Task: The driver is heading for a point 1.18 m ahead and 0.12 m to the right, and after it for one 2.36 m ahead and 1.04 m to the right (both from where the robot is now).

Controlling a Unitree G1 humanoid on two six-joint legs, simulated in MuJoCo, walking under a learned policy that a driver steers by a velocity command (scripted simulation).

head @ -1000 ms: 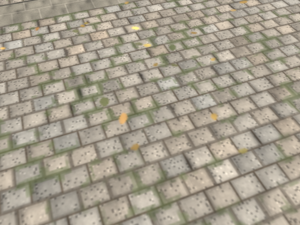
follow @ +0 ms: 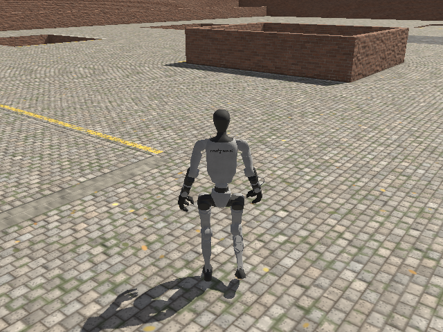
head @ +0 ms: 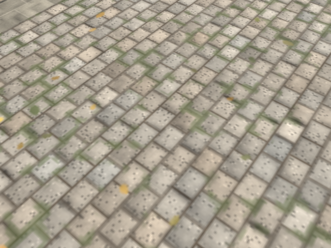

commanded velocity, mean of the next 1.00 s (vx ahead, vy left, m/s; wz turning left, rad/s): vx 0.50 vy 0.00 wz -0.23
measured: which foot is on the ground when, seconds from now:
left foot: down 0.00-0.38, up 0.40-0.94, down 0.96-1.00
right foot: up 0.00-0.36, down 0.38-0.94, up 0.96-1.00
